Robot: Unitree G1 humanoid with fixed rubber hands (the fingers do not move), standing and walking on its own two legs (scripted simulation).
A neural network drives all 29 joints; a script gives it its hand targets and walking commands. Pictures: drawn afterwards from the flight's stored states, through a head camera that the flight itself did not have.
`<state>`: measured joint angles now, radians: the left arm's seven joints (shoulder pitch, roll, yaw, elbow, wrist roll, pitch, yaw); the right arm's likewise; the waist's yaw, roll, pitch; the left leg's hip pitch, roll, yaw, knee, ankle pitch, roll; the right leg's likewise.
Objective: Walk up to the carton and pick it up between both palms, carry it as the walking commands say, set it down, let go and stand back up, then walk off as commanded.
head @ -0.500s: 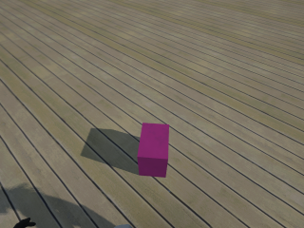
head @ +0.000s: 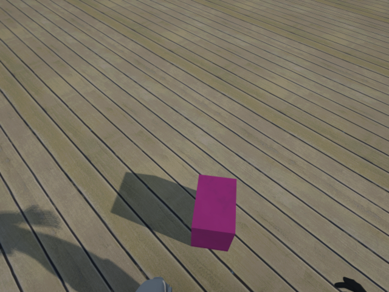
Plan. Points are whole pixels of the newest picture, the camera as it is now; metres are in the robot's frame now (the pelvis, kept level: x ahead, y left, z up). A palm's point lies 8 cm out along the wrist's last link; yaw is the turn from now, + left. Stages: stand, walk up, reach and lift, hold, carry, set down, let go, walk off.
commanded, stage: walk up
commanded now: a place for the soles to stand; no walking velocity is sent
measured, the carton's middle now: (213, 213) +0.56 -0.07 -0.63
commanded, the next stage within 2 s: none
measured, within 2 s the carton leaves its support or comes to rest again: neither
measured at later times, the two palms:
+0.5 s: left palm (51, 258) +0.20 +0.34 -0.10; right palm out of the picture +0.10 -0.34 -0.10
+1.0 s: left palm (63, 284) +0.15 +0.29 -0.10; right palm out of the picture +0.09 -0.36 -0.09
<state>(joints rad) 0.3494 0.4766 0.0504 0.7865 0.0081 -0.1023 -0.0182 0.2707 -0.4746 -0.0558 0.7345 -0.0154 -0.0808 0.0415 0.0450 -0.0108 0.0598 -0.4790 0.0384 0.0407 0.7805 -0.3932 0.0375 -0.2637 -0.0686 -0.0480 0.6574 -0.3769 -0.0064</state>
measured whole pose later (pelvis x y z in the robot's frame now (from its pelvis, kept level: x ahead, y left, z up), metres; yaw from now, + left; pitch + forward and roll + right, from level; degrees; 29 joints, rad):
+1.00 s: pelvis +0.02 -0.02 -0.01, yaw -3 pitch -2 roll +1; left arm 0.12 0.43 0.03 0.93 0.02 0.00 -0.02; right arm 0.18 -0.45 -0.02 0.95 -0.02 -0.04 -0.01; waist 0.00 -0.03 0.03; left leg -0.38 0.04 -0.01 0.70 -0.36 0.00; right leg -0.35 -0.04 -0.02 0.73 -0.35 0.00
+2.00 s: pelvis +0.04 -0.01 +0.02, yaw -4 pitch -2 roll +0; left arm 0.08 0.41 0.03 1.09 0.02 0.00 -0.03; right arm 0.04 -0.41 -0.02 1.10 -0.03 -0.03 0.00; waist 0.01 0.00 0.04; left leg -0.19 0.05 0.02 0.38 -0.16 -0.03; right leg -0.15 -0.04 -0.01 0.37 -0.20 0.03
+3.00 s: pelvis +0.11 -0.07 +0.02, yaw -6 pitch -2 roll +1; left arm 0.08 0.39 0.02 1.01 0.00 0.00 0.00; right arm 0.05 -0.40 -0.02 1.03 -0.02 0.00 0.00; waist 0.01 0.01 0.07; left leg -0.14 0.06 0.09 0.36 -0.18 -0.03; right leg -0.08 0.02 -0.04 0.37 -0.26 -0.04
